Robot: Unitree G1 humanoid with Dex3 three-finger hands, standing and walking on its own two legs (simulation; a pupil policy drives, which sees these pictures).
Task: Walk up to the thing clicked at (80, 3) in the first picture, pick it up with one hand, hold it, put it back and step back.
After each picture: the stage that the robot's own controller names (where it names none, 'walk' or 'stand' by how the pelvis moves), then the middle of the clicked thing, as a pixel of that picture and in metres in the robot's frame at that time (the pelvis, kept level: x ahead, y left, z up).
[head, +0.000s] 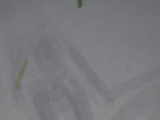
stand; (79, 3) +2.32 +0.00 -0.72
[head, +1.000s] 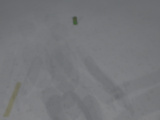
walk; (75, 20) +2.17 +0.24 -0.70
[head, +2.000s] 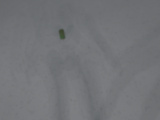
walk; (62, 34) +1.50 +0.36 -0.72
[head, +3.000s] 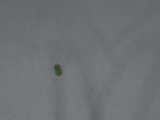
walk; (58, 70) +0.98 +0.30 -0.72
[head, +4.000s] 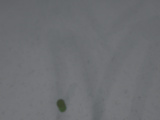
walk; (61, 105) +0.59 +0.25 -0.72
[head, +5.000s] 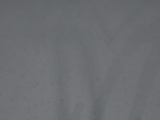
stand; out of the picture +0.40 +0.17 -0.71
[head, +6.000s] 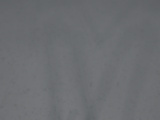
stand; out of the picture +0.34 +0.15 -0.72
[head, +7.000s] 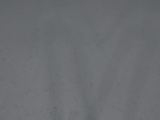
stand; out of the picture +0.34 +0.16 -0.73
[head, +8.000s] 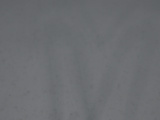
stand; out of the picture +0.33 +0.16 -0.73
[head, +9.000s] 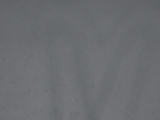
stand; out of the picture +0.32 +0.15 -0.73
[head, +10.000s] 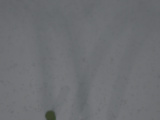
go down; (50, 117) +0.35 +0.16 -0.66
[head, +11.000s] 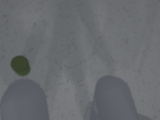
go down; (21, 66) +0.40 +0.22 -0.29
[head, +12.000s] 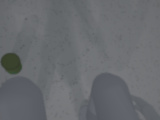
close in; (12, 64) +0.39 +0.23 -0.28
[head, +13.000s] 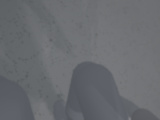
close; out of the picture +0.38 +0.26 -0.22
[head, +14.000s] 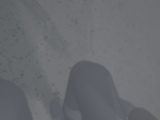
close; out of the picture +0.38 +0.27 -0.21
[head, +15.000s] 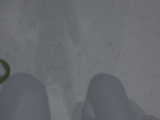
lift; out of the picture +0.32 +0.26 -0.13
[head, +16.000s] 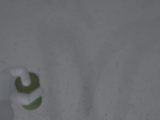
lift; (29, 92) +0.31 +0.17 +0.02
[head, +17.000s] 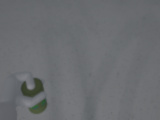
hold; (35, 96) +0.31 +0.17 +0.00
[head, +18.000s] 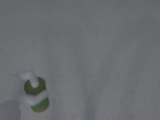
hold; (37, 95) +0.31 +0.17 +0.00
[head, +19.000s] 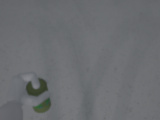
crouch; (39, 96) +0.32 +0.16 -0.03
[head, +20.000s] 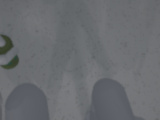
lower; (5, 53) +0.43 +0.23 -0.10
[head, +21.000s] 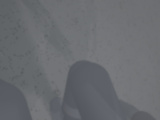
lower; out of the picture +0.39 +0.30 -0.22
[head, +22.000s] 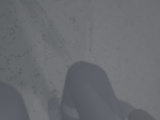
lower; out of the picture +0.39 +0.30 -0.22
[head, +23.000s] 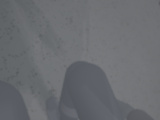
lower; out of the picture +0.39 +0.30 -0.22
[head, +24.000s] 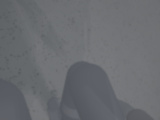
lower; out of the picture +0.39 +0.30 -0.22
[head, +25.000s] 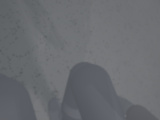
open; out of the picture +0.38 +0.29 -0.22
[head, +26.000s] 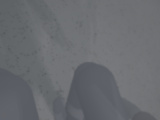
stand; out of the picture +0.37 +0.28 -0.22
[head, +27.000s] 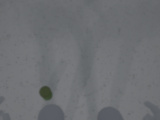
walk; (46, 93) +0.39 +0.20 -0.51
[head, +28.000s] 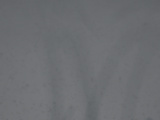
stand; out of the picture +0.35 +0.18 -0.66
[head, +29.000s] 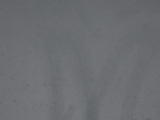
stand; out of the picture +0.36 +0.18 -0.67
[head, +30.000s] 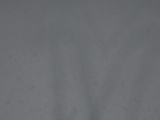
stand; out of the picture +0.37 +0.17 -0.71
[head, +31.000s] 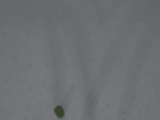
walk; (59, 112) +0.41 +0.19 -0.70
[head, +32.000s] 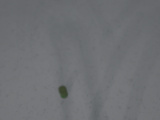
walk; (63, 92) +0.61 +0.22 -0.70
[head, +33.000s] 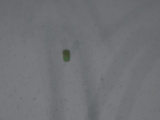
walk; (66, 55) +0.94 +0.15 -0.69
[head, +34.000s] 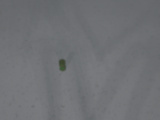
stand; (62, 65) +1.01 +0.17 -0.71
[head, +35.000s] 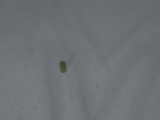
stand; (63, 67) +1.03 +0.18 -0.72
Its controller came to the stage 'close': yes
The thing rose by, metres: 0.70
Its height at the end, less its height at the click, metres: +0.00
